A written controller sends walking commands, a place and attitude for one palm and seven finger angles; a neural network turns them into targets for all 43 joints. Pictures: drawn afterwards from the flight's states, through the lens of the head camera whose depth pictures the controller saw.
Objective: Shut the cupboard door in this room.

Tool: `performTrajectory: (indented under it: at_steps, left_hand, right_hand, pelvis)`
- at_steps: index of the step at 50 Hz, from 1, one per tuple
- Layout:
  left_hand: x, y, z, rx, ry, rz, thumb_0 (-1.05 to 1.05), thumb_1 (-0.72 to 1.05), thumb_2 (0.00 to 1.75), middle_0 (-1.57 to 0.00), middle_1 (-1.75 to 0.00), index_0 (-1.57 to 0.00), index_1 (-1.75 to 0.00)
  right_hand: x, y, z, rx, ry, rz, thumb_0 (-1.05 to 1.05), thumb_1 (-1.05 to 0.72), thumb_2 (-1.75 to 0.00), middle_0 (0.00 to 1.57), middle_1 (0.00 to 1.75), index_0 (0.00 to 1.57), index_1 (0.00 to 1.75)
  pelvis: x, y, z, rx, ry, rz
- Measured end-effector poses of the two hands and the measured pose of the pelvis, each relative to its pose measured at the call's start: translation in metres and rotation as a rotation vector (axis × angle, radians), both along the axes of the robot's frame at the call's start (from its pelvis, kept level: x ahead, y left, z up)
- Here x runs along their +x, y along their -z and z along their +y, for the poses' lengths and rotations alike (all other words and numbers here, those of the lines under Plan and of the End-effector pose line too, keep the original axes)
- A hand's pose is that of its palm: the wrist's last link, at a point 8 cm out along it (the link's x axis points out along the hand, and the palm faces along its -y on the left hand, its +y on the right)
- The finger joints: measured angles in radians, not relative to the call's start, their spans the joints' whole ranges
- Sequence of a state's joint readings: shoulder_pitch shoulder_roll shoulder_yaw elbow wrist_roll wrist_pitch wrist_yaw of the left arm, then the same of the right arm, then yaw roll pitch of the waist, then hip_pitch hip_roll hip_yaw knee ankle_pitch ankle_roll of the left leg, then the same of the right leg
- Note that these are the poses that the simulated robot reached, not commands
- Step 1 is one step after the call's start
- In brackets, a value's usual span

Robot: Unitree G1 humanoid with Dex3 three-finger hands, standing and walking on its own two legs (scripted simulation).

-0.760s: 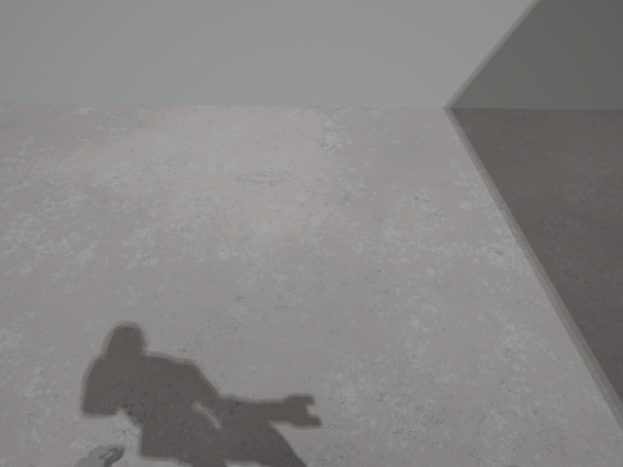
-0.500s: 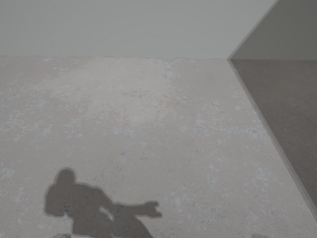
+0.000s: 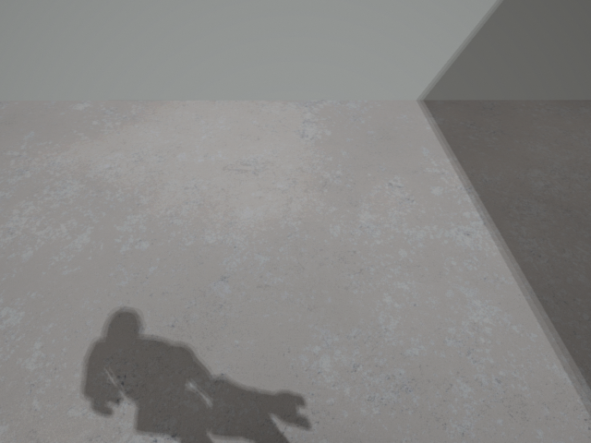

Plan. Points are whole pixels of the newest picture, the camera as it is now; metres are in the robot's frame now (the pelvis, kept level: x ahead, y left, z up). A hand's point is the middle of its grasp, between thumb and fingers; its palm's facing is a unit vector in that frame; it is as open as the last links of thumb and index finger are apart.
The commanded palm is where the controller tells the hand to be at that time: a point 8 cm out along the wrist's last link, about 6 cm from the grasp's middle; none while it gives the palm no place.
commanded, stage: stand and wait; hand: left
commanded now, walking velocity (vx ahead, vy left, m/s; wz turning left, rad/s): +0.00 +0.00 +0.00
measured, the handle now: out of the picture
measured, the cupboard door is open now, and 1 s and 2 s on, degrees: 93 93 93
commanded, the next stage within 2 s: turn or walk to find it in 0.14 s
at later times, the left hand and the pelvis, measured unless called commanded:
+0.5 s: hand out of the picture +0.06 +0.22 -0.18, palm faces +0.05 -0.97 -0.25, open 7.4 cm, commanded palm none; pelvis -0.01 +0.01 -0.01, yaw +4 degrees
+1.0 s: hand out of the picture -0.02 +0.19 -0.16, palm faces +0.28 -0.91 -0.29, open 7.4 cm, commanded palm none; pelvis -0.05 -0.03 -0.01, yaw +16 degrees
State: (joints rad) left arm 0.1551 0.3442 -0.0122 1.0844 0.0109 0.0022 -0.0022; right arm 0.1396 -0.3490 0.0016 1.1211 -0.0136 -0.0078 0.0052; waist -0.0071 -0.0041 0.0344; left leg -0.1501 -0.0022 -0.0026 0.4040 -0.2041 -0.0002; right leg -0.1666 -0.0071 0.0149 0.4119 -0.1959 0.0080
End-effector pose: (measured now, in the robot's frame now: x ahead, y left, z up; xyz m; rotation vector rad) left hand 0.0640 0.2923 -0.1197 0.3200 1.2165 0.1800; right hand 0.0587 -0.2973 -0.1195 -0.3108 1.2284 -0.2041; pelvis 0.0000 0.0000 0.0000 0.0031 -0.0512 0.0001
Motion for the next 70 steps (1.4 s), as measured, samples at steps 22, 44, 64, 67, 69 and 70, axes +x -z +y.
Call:
performTrajectory:
  at_steps: [22,44,64,67,69,70]
  left_hand:
    - [-0.005,0.019,-0.020,-0.056,-0.060,-0.022,0.00,0.91,0.89,-0.20,-0.30,-0.20,-0.30]
    - [-0.065,0.011,-0.043,-0.046,-0.245,-0.091,0.00,0.91,0.89,-0.20,-0.30,-0.20,-0.30]
    - [-0.214,0.046,-0.060,-0.141,-0.521,0.021,0.00,0.90,0.89,-0.20,-0.30,-0.20,-0.30]
    - [-0.239,0.049,-0.051,-0.146,-0.557,0.082,0.00,0.91,0.89,-0.20,-0.30,-0.20,-0.30]
    - [-0.249,0.045,-0.046,-0.147,-0.573,0.103,0.00,0.91,0.89,-0.20,-0.30,-0.20,-0.30]
    - [-0.252,0.043,-0.044,-0.146,-0.580,0.103,0.00,0.91,0.89,-0.20,-0.30,-0.20,-0.30]
  right_hand:
    - [0.005,0.017,0.033,0.054,-0.042,0.037,0.00,-0.90,-0.90,0.20,0.30,0.20,0.30]
    - [-0.015,0.033,0.041,0.124,-0.121,0.070,0.00,-0.90,-0.90,0.21,0.30,0.20,0.30]
    - [0.038,0.017,0.081,0.046,-0.401,0.019,0.00,-0.91,-0.90,0.20,0.30,0.19,0.30]
    - [0.042,0.009,0.107,0.061,-0.440,-0.023,0.00,-0.90,-0.90,0.20,0.30,0.19,0.30]
    - [0.041,0.003,0.119,0.069,-0.453,-0.045,0.00,-0.90,-0.90,0.20,0.30,0.20,0.30]
    - [0.040,0.000,0.124,0.073,-0.460,-0.049,0.00,-0.90,-0.90,0.20,0.30,0.20,0.30]
  pelvis:
    - [-0.004,0.010,0.004,-0.016,-0.062,0.029]
    - [-0.039,0.013,-0.019,-0.013,-0.225,0.057]
    - [-0.074,0.021,-0.001,-0.016,-0.448,0.041]
    - [-0.081,0.018,0.006,-0.015,-0.445,0.037]
    - [-0.084,0.012,0.009,-0.027,-0.452,0.035]
    - [-0.086,0.010,0.010,-0.032,-0.458,0.034]
